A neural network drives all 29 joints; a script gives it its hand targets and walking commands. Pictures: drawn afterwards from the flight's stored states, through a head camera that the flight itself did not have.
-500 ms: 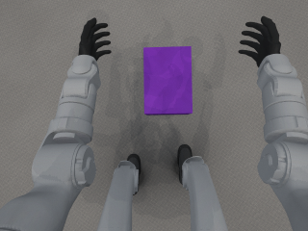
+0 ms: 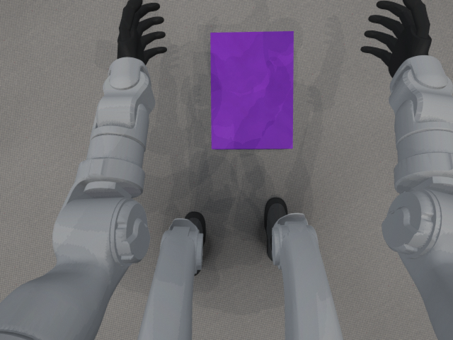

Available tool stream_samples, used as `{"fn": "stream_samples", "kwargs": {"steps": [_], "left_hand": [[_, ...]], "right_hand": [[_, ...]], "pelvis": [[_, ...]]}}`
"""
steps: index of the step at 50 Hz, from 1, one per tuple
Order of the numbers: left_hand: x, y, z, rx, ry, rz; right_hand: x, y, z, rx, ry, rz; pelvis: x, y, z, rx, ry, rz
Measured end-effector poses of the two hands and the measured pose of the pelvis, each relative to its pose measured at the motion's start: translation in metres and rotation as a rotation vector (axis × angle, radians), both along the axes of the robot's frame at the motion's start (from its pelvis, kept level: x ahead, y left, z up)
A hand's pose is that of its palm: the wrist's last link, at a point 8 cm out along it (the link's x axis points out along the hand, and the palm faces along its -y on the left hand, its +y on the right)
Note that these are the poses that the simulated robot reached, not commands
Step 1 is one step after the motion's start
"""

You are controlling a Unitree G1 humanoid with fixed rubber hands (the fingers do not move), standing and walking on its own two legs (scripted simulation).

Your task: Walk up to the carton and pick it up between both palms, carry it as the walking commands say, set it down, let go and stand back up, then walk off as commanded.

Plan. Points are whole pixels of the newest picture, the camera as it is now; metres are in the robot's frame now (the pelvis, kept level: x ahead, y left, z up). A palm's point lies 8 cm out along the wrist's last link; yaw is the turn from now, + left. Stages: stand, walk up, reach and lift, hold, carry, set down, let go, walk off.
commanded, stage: reach and lift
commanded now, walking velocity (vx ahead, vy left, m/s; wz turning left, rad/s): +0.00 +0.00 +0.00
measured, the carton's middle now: (250, 97) +0.54 -0.06 -0.52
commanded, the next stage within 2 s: none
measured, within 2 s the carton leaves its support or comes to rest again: neither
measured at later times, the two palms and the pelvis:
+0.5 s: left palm (164, 82) +0.53 +0.13 -0.27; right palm (358, 85) +0.51 -0.26 -0.28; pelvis -0.03 +0.00 -0.14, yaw +2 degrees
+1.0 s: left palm (178, 100) +0.52 +0.13 -0.40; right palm (329, 101) +0.50 -0.24 -0.41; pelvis -0.04 +0.00 -0.22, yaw +2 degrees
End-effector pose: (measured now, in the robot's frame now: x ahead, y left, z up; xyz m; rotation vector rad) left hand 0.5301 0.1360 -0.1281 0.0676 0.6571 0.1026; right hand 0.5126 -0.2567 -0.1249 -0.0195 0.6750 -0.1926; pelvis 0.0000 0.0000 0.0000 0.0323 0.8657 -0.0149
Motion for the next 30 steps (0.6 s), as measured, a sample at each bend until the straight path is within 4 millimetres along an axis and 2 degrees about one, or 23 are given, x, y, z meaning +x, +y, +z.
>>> {"fn": "stream_samples", "kwargs": {"steps": [6,12,21,30], "left_hand": [[-0.002,0.001,-0.045,0.012,-0.007,0.0],[-0.001,-0.001,-0.078,0.017,-0.006,-0.003],[0.001,-0.006,-0.122,0.014,0.015,-0.008],[-0.002,-0.008,-0.176,0.014,0.036,-0.019]], "right_hand": [[-0.002,-0.001,-0.047,-0.01,-0.004,-0.006],[-0.004,-0.004,-0.082,-0.018,-0.005,-0.014],[-0.004,-0.001,-0.127,-0.012,0.007,-0.017],[-0.005,0.004,-0.183,-0.008,0.027,-0.019]], "pelvis": [[-0.007,-0.001,-0.042,0.004,0.016,0.004],[-0.016,-0.002,-0.078,0.01,0.006,0.006],[-0.027,-0.002,-0.119,0.019,-0.024,0.007],[-0.034,-0.003,-0.158,0.02,-0.073,0.012]]}}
